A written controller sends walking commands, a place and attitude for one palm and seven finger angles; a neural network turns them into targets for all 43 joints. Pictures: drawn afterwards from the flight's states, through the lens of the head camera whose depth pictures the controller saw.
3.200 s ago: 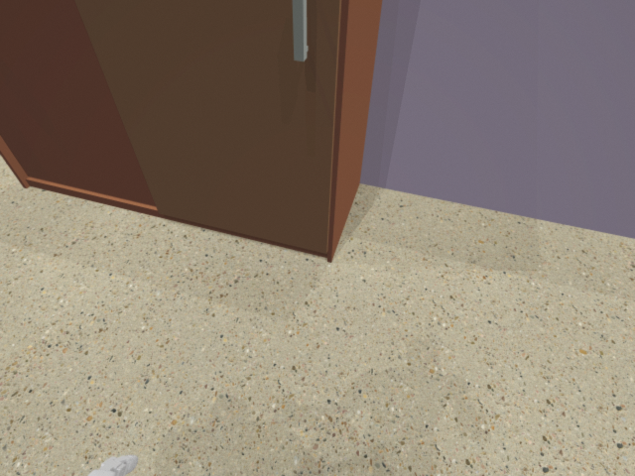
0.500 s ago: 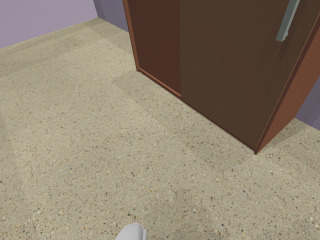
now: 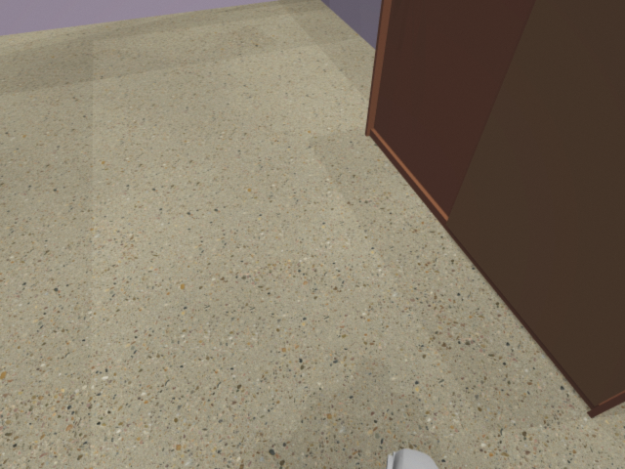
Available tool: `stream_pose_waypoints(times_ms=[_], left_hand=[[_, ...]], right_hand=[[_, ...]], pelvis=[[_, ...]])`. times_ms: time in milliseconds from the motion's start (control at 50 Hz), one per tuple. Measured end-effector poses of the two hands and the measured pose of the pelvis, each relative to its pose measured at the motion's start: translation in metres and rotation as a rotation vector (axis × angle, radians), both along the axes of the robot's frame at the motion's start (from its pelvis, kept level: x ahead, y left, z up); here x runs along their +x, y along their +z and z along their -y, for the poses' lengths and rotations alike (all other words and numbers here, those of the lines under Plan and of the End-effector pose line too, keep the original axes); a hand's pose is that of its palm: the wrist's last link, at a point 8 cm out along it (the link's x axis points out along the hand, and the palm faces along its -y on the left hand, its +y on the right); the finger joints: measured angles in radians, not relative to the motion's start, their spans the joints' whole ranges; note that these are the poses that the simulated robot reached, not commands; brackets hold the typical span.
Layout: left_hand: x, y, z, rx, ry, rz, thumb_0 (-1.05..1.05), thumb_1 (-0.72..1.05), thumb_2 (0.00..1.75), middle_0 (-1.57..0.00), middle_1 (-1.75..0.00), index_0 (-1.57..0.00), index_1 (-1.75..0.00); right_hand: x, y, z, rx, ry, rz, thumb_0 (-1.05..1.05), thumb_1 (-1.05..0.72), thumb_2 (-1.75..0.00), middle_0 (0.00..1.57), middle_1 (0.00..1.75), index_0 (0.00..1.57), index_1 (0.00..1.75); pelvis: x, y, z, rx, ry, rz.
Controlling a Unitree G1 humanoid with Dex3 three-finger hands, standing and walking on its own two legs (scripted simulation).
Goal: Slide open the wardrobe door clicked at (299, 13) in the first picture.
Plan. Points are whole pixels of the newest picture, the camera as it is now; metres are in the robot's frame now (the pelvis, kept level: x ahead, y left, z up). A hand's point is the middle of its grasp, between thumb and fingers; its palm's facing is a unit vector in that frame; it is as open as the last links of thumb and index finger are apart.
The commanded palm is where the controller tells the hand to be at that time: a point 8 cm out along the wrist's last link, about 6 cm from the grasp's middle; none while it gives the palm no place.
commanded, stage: walk to a spot facing it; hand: right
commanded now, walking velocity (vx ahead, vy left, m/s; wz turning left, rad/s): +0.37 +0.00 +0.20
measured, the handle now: out of the picture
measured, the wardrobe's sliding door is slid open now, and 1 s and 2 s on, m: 0.00 0.00 0.00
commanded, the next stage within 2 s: turn to face it in 0.78 s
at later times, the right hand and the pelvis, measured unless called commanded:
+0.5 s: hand (505, 445) +0.22 -0.27 -0.18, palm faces -0.09 +0.99 -0.13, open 7.4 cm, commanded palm none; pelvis +0.20 -0.09 +0.01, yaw +12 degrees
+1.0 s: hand (407, 276) +0.51 -0.14 -0.16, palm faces -0.41 +0.88 -0.24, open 7.3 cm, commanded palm none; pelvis +0.32 -0.02 -0.01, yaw +26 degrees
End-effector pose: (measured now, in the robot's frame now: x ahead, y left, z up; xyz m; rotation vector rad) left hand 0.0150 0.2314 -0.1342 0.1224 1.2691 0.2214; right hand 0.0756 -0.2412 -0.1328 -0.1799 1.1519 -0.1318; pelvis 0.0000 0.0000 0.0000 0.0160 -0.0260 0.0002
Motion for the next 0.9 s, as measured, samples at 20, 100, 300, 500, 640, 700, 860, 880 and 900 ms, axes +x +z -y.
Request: stream_pose_waypoints(times_ms=[20,100,300,500,640,700,860,880,900], left_hand=[[0.024,0.003,0.001,-0.001,-0.009,0.048,0.01,0.91,0.9,-0.2,-0.3,-0.2,-0.29],[0.104,0.014,0.012,-0.009,-0.057,0.174,0.01,0.91,0.9,-0.19,-0.3,-0.2,-0.29],[0.24,0.02,0.065,0.03,-0.153,0.252,0.01,0.9,0.9,-0.2,-0.3,-0.2,-0.29],[0.203,0.035,0.074,0.104,0.122,0.139,-0.02,0.95,0.9,-0.2,-0.3,-0.2,-0.3],[0.155,0.025,0.086,0.071,0.261,-0.076,-0.01,0.93,0.9,-0.2,-0.3,-0.2,-0.29],[0.141,0.017,0.097,0.024,0.323,-0.144,0.0,0.92,0.9,-0.2,-0.3,-0.2,-0.29],[0.134,-0.021,0.108,-0.12,0.476,-0.267,0.01,0.9,0.9,-0.2,-0.3,-0.2,-0.29],[0.138,-0.027,0.103,-0.132,0.483,-0.27,0.01,0.9,0.9,-0.2,-0.3,-0.2,-0.29],[0.145,-0.03,0.097,-0.132,0.489,-0.263,0.01,0.9,0.9,-0.2,-0.3,-0.2,-0.29]], right_hand=[[0.001,0.002,0.004,-0.008,-0.001,-0.015,0.0,-0.93,-0.9,0.2,0.3,0.21,0.3],[0.003,0.005,0.018,-0.015,-0.028,-0.063,0.0,-0.92,-0.9,0.2,0.3,0.21,0.3],[0.01,-0.027,0.05,0.063,-0.108,-0.264,0.0,-0.91,-0.9,0.2,0.3,0.2,0.3],[0.144,-0.015,0.081,0.073,0.061,-0.245,0.01,-0.91,-0.9,0.2,0.3,0.2,0.3],[0.264,-0.008,0.069,0.053,0.167,-0.125,0.0,-0.91,-0.9,0.19,0.3,0.2,0.3],[0.311,-0.006,0.051,0.043,0.237,-0.099,0.0,-0.91,-0.9,0.19,0.3,0.2,0.3],[0.423,-0.011,-0.025,0.005,0.429,0.019,0.0,-0.91,-0.9,0.19,0.3,0.2,0.3],[0.432,-0.012,-0.032,0.0,0.438,0.043,0.0,-0.91,-0.9,0.19,0.3,0.2,0.3],[0.438,-0.011,-0.038,-0.003,0.443,0.056,0.0,-0.91,-0.9,0.2,0.3,0.2,0.3]], pelvis=[[0.008,0.002,0.002,0.001,0.006,-0.002],[0.04,0.005,0.013,0.007,0.022,-0.012],[0.132,-0.009,0.061,0.017,0.068,-0.016],[0.201,0.011,0.089,0.026,0.203,0.011],[0.244,0.012,0.085,0.016,0.275,-0.001],[0.261,0.009,0.078,0.011,0.309,-0.003],[0.305,-0.018,0.039,-0.019,0.398,-0.01],[0.308,-0.022,0.034,-0.023,0.414,-0.011],[0.31,-0.023,0.031,-0.021,0.425,-0.006]])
